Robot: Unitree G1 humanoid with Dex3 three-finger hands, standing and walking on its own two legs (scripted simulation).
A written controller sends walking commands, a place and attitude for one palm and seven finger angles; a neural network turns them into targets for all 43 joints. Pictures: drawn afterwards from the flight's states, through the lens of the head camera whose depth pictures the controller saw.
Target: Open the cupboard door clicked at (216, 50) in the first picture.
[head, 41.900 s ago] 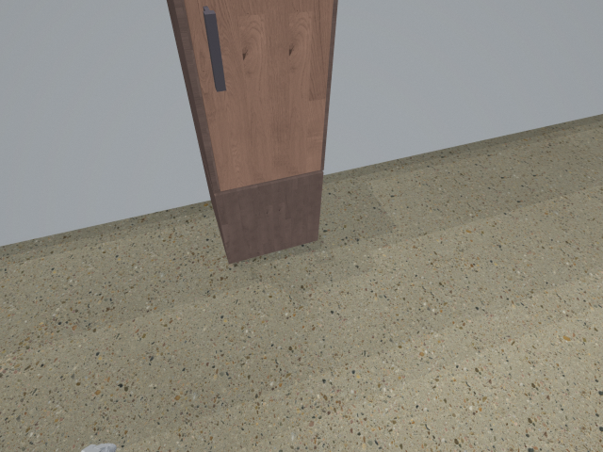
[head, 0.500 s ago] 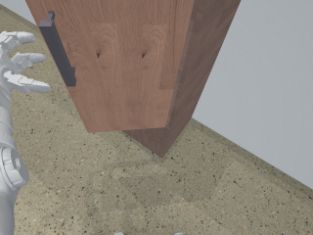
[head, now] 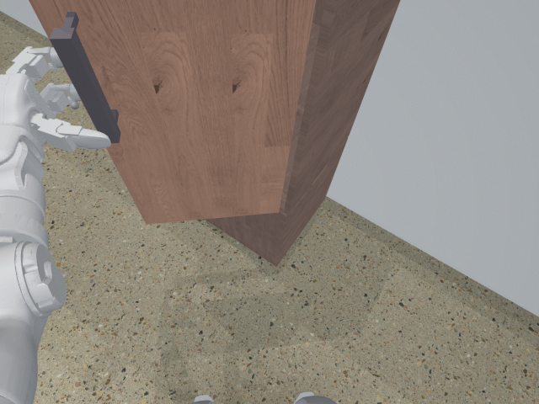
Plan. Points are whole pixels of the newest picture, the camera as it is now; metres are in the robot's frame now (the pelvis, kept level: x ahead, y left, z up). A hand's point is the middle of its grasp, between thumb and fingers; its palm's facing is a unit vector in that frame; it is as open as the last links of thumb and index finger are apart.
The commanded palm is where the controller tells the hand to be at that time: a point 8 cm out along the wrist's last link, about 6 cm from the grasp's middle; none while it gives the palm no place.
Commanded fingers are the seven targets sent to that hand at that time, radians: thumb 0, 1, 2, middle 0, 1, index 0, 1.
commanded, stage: slide the fingers in behind the handle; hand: left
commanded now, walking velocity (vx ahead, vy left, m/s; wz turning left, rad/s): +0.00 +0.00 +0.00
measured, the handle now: (93, 84) +0.55 +0.22 +0.14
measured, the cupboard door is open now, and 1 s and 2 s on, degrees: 42 42 42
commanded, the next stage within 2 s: close the thumb around the handle in 0.84 s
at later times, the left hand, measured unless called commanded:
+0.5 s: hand (99, 104) +0.50 +0.20 +0.15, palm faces +0.06 -1.00 +0.02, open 14.0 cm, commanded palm +0.47 +0.25 +0.14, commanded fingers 0.00 -0.50 0.30 -0.30 -1.20 -0.30 -1.20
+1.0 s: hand (103, 106) +0.49 +0.19 +0.15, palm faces +0.07 -1.00 +0.01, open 13.9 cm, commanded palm +0.47 +0.24 +0.14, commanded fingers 0.00 -0.28 0.40 -0.32 -1.22 -0.32 -1.22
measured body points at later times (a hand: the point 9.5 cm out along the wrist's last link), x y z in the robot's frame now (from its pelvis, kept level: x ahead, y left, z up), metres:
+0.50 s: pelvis +0.01 +0.00 +0.00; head +0.08 +0.01 +0.45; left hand +0.49 +0.26 +0.15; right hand +0.02 -0.26 -0.11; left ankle +0.01 +0.11 -0.71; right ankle +0.00 -0.11 -0.71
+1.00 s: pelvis +0.00 +0.00 +0.00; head +0.07 +0.00 +0.45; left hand +0.48 +0.25 +0.15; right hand +0.01 -0.27 -0.11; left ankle +0.01 +0.11 -0.71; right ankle +0.00 -0.11 -0.71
